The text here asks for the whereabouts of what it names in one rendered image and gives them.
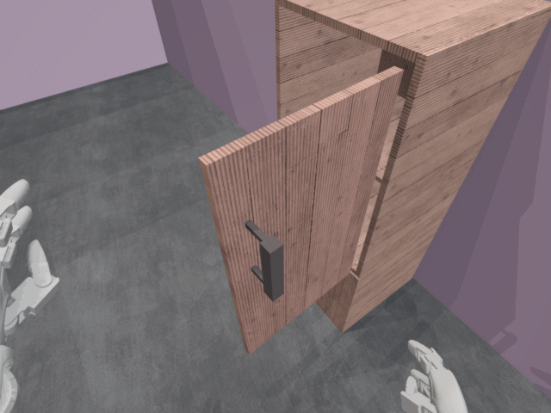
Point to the left robot hand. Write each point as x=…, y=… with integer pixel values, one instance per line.
x=33, y=293

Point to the handle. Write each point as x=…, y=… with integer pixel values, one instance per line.
x=271, y=250

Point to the left robot forearm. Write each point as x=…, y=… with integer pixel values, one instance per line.
x=10, y=392

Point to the cupboard door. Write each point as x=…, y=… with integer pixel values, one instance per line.
x=306, y=179

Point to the right robot hand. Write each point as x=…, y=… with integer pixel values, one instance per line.
x=442, y=393

